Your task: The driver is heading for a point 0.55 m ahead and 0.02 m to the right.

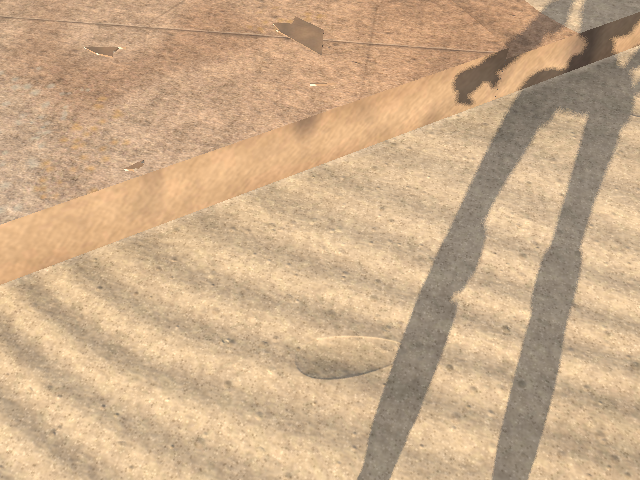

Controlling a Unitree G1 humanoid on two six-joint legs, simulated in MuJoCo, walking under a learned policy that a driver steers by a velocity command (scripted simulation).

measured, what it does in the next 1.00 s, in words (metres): steps on the spot: left foot, then right foot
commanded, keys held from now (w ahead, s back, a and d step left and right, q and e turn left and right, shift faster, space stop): q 0.24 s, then no key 0.76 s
